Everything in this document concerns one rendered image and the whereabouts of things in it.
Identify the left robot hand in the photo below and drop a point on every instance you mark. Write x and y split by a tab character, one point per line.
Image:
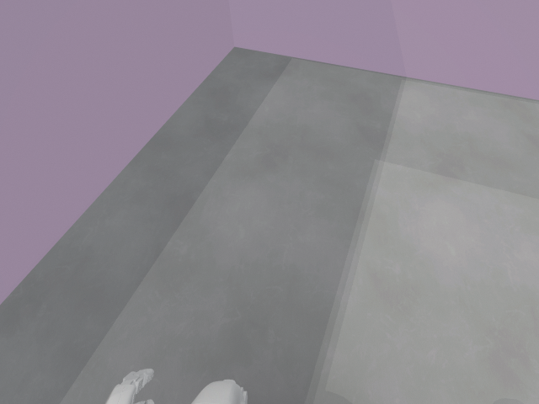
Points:
131	385

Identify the robot left thigh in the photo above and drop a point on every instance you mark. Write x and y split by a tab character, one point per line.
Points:
222	392

